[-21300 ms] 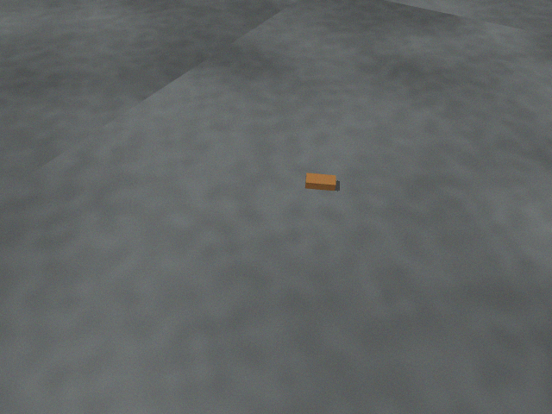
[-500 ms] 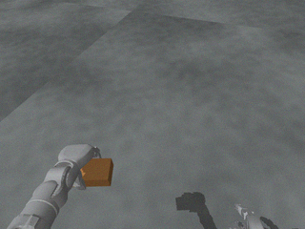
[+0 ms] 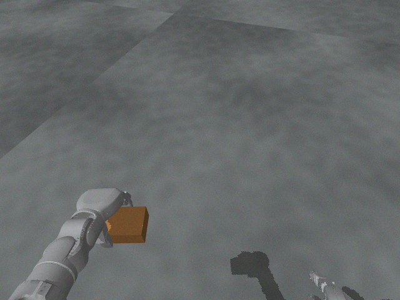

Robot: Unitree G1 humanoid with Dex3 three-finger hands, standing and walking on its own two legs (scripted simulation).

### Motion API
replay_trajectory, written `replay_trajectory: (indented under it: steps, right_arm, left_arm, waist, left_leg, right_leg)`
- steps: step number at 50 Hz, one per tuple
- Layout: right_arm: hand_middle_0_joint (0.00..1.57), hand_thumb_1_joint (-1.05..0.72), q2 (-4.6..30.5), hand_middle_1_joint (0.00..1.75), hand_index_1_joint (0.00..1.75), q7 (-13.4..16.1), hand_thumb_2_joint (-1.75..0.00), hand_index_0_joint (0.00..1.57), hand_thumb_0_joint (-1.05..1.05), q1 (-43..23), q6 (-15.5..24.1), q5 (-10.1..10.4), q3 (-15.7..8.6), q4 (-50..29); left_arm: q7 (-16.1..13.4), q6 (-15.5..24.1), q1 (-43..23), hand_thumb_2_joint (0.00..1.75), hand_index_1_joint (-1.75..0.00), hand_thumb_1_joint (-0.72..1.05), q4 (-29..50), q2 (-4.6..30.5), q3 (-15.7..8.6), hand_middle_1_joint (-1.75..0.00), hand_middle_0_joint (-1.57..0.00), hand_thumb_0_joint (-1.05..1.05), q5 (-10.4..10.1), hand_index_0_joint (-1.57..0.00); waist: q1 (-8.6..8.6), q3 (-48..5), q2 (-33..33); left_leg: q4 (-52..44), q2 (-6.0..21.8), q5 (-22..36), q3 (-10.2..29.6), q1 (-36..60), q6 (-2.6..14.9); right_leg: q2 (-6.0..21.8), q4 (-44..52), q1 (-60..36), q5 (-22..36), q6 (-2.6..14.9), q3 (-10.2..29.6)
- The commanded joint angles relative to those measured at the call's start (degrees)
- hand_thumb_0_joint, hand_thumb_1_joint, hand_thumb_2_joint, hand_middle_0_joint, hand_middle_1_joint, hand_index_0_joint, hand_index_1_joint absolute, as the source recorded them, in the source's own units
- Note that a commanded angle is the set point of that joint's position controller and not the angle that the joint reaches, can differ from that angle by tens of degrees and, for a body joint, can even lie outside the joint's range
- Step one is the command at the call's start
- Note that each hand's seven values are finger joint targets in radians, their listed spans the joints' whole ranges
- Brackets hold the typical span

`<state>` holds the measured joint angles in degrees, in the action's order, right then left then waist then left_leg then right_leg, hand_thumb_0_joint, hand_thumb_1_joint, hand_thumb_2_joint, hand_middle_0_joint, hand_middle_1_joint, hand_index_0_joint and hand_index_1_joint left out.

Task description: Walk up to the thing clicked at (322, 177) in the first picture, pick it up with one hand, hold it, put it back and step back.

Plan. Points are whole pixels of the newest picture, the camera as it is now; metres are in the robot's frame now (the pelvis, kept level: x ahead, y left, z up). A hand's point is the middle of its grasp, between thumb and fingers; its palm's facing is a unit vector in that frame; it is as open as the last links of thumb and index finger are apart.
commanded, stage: crouch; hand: left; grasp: from above
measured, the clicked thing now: (113, 224) +0.30 +0.22 -0.07
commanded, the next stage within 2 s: lower in 1.96 s
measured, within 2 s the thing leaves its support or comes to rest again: neither
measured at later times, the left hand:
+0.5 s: hand (117, 236) +0.29 +0.23 -0.14, palm faces -0.47 +0.01 -0.88, open 9.6 cm
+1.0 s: hand (142, 249) +0.35 +0.22 -0.39, palm faces -0.47 +0.02 -0.88, open 9.6 cm
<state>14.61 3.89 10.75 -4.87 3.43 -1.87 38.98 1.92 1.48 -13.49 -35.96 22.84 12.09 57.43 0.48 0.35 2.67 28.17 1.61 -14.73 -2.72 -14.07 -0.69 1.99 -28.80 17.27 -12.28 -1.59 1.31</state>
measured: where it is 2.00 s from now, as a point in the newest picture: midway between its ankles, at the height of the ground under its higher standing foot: outside the picture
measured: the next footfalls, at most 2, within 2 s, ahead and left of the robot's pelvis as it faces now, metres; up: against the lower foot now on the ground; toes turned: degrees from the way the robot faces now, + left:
none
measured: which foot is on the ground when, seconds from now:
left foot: down 0.00-1.00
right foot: down 0.00-1.00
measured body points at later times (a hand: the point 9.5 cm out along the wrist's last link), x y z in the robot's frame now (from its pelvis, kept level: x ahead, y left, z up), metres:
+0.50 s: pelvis -0.01 +0.00 -0.04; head +0.06 +0.00 +0.41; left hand +0.32 +0.22 -0.09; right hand +0.11 -0.27 -0.16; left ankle +0.00 +0.13 -0.74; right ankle +0.03 -0.14 -0.74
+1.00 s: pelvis -0.06 +0.01 -0.24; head +0.13 +0.02 +0.17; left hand +0.37 +0.22 -0.34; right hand -0.01 -0.26 -0.37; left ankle +0.00 +0.13 -0.74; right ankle +0.03 -0.14 -0.74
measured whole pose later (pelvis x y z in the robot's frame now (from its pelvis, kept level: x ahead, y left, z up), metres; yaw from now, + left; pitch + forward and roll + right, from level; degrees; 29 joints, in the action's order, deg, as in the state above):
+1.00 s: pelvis -0.06 +0.01 -0.24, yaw +1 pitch +34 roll -2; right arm 13.0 0.2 12.4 1.1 -3.8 -3.0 43.2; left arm -21.9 3.3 -41.6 -71.7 23.9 3.9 67.4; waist -9.4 -11.1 2.7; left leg 100.7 1.1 -37.4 1.5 -97.7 0.1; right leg 2.5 -97.4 98.5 -33.2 -2.5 0.9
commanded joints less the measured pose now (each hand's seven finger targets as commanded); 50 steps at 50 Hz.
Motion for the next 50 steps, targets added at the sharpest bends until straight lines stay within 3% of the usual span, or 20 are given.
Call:
replay_trajectory:
  steps: [1, 3, 4, 9, 10, 13, 15, 17, 19, 25, 27, 29, 34, 37, 39, 41, 44, 48, 50]
  right_arm:
    - [0.2, -0.9, 7.04, 0.3, 0.3, 0.12, -0.9, 0.2, 0.0, -4.74, 2.26, 0.03, -2.51, -8.0]
    - [0.2, -0.9, 6.92, 0.3, 0.3, 0.08, -0.91, 0.2, 0.0, -4.7, 2.22, 0.1, -2.72, -8.1]
    - [0.2, -0.87, 6.86, 0.3, 0.3, 0.03, -0.89, 0.2, 0.0, -4.59, 2.16, 0.02, -2.71, -8.26]
    - [0.2, -0.9, 6.9, 0.3, 0.3, -0.06, -0.91, 0.2, 0.0, -4.15, 1.71, 0.0, -2.56, -8.53]
    - [0.2, -0.9, 6.86, 0.3, 0.3, -0.08, -0.91, 0.2, 0.0, -3.84, 1.56, -0.12, -2.62, -8.25]
    - [0.2, -0.9, 6.85, 0.3, 0.3, -0.35, -0.91, 0.2, 0.0, -2.92, 1.35, -0.57, -2.8, -7.47]
    - [0.2, -0.9, 7.21, 0.3, 0.3, -0.63, -0.9, 0.2, 0.0, -1.89, 1.17, -1.12, -3.23, -6.11]
    - [0.2, -0.9, 7.33, 0.3, 0.3, -1.15, -0.9, 0.2, 0.0, -0.48, 1.21, -1.6, -3.59, -4.96]
    - [0.2, -0.9, 7.72, 0.3, 0.3, -1.68, -0.9, 0.2, 0.0, 0.89, 1.57, -2.11, -4.06, -3.67]
    - [0.2, -0.9, 8.32, 0.3, 0.3, -2.79, -0.9, 0.2, 0.0, 4.83, 2.81, -3.71, -5.63, -2.04]
    - [0.2, -0.9, 8.8, 0.3, 0.3, -2.66, -0.9, 0.2, 0.0, 6.02, 3.23, -4.02, -6.01, -1.76]
    - [0.2, -0.9, 8.72, 0.3, 0.3, -2.34, -0.91, 0.2, 0.0, 6.13, 3.7, -4.48, -5.91, -1.63]
    - [0.2, -0.9, 9.38, 0.3, 0.3, -1.96, -0.9, 0.2, 0.0, 7.15, 4.87, -5.35, -6.38, -1.15]
    - [0.2, -0.9, 9.15, 0.3, 0.3, -1.78, -0.9, 0.2, 0.0, 7.45, 5.49, -5.74, -6.43, -0.87]
    - [0.2, -0.9, 9.57, 0.3, 0.3, -1.78, -0.9, 0.2, 0.0, 7.75, 5.91, -6.13, -6.58, -0.63]
    - [0.2, -0.9, 9.74, 0.3, 0.3, -1.99, -0.9, 0.2, 0.0, 7.65, 6.2, -6.29, -6.18, -0.71]
    - [0.2, -0.9, 10.19, 0.3, 0.3, -2.44, -0.9, 0.2, 0.0, 8.08, 6.74, -6.73, -6.09, -0.49]
    - [0.2, -0.9, 10.31, 0.3, 0.3, -3.16, -0.9, 0.2, 0.0, 8.87, 7.82, -7.31, -5.38, 0.65]
    - [0.2, -0.9, 10.86, 0.3, 0.3, -3.7, -0.9, 0.2, 0.0, 9.42, 8.4, -7.61, -5.13, 1.19]
  left_arm:
    - [-2.97, -0.4, -19.63, 0.73, -0.51, 0.74, 10.03, 11.37, -5.8, -0.47, -1.17, 0.0, -0.37, -1.14]
    - [-2.49, -0.33, -18.25, 0.72, -0.52, 0.78, 10.19, 11.88, -6.33, -0.53, -1.13, 0.0, -0.21, -1.14]
    - [-2.24, -0.27, -17.56, 0.7, -0.49, 0.7, 10.7, 11.32, -5.73, -0.49, -1.05, 0.0, -0.19, -1.06]
    - [-3.52, 0.94, -16.68, 0.71, -0.52, 0.74, 8.76, 10.15, -5.14, -0.49, -1.18, 0.0, 0.24, -1.15]
    - [-4.5, 1.12, -15.52, 0.7, -0.52, 0.75, 6.74, 10.69, -6.13, -0.49, -1.18, 0.0, 0.83, -1.15]
    - [-8.03, 2.23, -18.57, 0.72, -0.5, 0.74, 4.36, 8.98, -4.85, -0.45, -1.19, 0.0, 2.34, -1.15]
    - [-10.97, 2.59, -19.73, 0.68, -0.49, 0.74, 0.47, 9.86, -6.1, -0.46, -1.17, 0.0, 3.31, -1.14]
    - [-13.57, 2.8, -23.8, 0.74, -0.5, 0.75, -2.24, 8.64, -4.98, -0.46, -1.19, 0.0, 4.58, -1.15]
    - [-15.95, 2.74, -25.34, 0.73, -0.51, 0.78, -6.93, 6.68, -3.78, -0.48, -1.19, 0.0, 5.94, -1.16]
    - [-22.93, 2.98, -30.56, 0.7, -0.52, 0.82, -17.9, 4.73, -4.1, -0.5, -1.2, 0.0, 9.65, -1.19]
    - [-24.83, 2.72, -33.87, 0.7, -0.5, 0.8, -19.22, 8.03, -6.28, -0.47, -1.21, 0.0, 10.58, -1.19]
    - [-26.24, 2.29, -36.1, 0.72, -0.52, 0.79, -21.64, 8.33, -6.74, -0.49, -1.21, 0.0, 10.84, -1.18]
    - [-27.52, 0.93, -37.85, 0.74, -0.51, 0.8, -23.94, 9.9, -8.35, -0.47, -1.23, 0.0, 10.38, -1.19]
    - [-27.39, 0.28, -39.48, 0.77, -0.53, 0.78, -23.89, 10.36, -8.93, -0.49, -1.21, 0.0, 9.71, -1.17]
    - [-27.04, 0.35, -43.15, 0.75, -0.53, 0.75, -23.15, 11.19, -9.22, -0.5, -1.17, 0.0, 9.59, -1.14]
    - [-26.55, 0.18, -42.0, 0.74, -0.53, 0.74, -25.93, 11.25, -9.18, -0.5, -1.16, 0.0, 9.42, -1.13]
    - [-26.21, 1.03, -46.34, 0.73, -0.51, 0.76, -24.33, 12.6, -10.07, -0.49, -1.16, 0.0, 9.27, -1.14]
    - [-26.55, 2.1, -49.2, 0.77, -0.52, 0.79, -27.62, 12.52, -10.16, -0.49, -1.19, 0.0, 10.03, -1.17]
    - [-27.01, 2.66, -50.27, 0.73, -0.5, 0.8, -28.13, 14.38, -11.16, -0.47, -1.19, 0.0, 10.68, -1.17]
  waist:
    - [-0.17, -13.8, -2.83]
    - [0.42, -14.69, -1.66]
    - [0.18, -15.42, -2.25]
    - [-0.58, -12.11, -3.51]
    - [-0.55, -11.79, -3.68]
    - [-2.03, -12.55, -3.53]
    - [-2.15, -12.72, -3.88]
    - [-3.14, -14.45, -3.27]
    - [-4.41, -15.76, -3.58]
    - [-5.31, -23.39, -0.78]
    - [-5.06, -28.23, -0.5]
    - [-5.9, -29.31, 0.18]
    - [-6.19, -39.1, 0.81]
    - [-6.71, -40.73, 1.89]
    - [-7.93, -41.64, 2.22]
    - [-8.54, -39.77, 2.05]
    - [-9.22, -44.81, 3.61]
    - [-11.42, -43.7, 3.13]
    - [-11.25, -45.96, 4.83]
  left_leg:
    - [-3.87, -2.52, 9.94, 0.24, 4.44, 1.41]
    - [-3.73, -2.65, 10.82, 0.07, 4.72, 1.34]
    - [-3.52, -2.52, 11.63, 0.24, 5.01, 1.31]
    - [-3.44, -2.48, 9.52, 0.59, 2.87, 1.28]
    - [-3.17, -2.56, 9.09, 0.46, 2.28, 1.31]
    - [-0.94, -2.75, 9.26, 0.37, 1.13, 1.18]
    - [1.29, -2.54, 8.2, 0.66, -1.51, 0.99]
    - [4.03, -2.53, 7.09, 0.76, -3.42, 0.82]
    - [8.51, -2.5, 5.96, 0.92, -7.37, 0.74]
    - [24.67, -2.21, 3.25, 1.31, -23.07, 0.15]
    - [29.29, -2.33, 2.61, 1.38, -28.31, 0.51]
    - [32.81, -2.51, -0.7, 1.5, -34.42, 0.68]
    - [43.31, -2.27, -2.02, 1.97, -44.73, 1.36]
    - [46.89, -2.29, -6.05, 2.35, -50.0, 1.26]
    - [49.18, -2.12, -9.69, 3.0, -53.57, 1.34]
    - [50.58, -2.0, -13.51, 4.15, -56.51, 1.21]
    - [54.66, -2.01, -13.32, 4.7, -57.67, 1.12]
    - [59.87, -2.25, -15.91, 5.61, -63.32, 1.45]
    - [62.21, -2.24, -14.52, 6.11, -63.23, 1.14]
  right_leg:
    - [-2.84, 4.76, -4.91, 6.4, 1.77, -1.62]
    - [-2.64, 4.62, -5.49, 7.08, 1.84, -1.57]
    - [-2.79, 4.26, -5.56, 7.88, 1.81, -1.66]
    - [-2.9, 4.28, -3.33, 5.85, 1.93, -1.87]
    - [-2.79, 4.21, -3.33, 5.34, 1.92, -1.88]
    - [-2.55, 2.11, 0.09, 5.87, 1.93, -1.65]
    - [-2.61, 0.49, 2.4, 4.87, 1.91, -2.02]
    - [-2.55, -1.88, 5.78, 4.19, 1.95, -1.87]
    - [-2.49, -5.65, 10.0, 3.51, 1.91, -1.75]
    - [-2.47, -21.15, 25.42, 1.28, 2.58, -2.05]
    - [-2.41, -25.72, 28.09, 0.81, 2.54, -2.1]
    - [-2.39, -29.55, 31.97, -1.73, 2.64, -2.25]
    - [-2.59, -40.19, 40.35, -3.07, 3.11, -2.74]
    - [-2.15, -44.53, 45.46, -6.37, 3.22, -2.85]
    - [-2.13, -47.05, 49.43, -9.38, 3.27, -3.06]
    - [-1.82, -49.78, 54.56, -13.14, 3.36, -3.67]
    - [-1.61, -54.51, 58.69, -13.33, 3.65, -4.03]
    - [-1.31, -58.89, 66.15, -15.39, 3.49, -4.54]
    - [-0.99, -61.61, 69.28, -14.54, 3.58, -4.64]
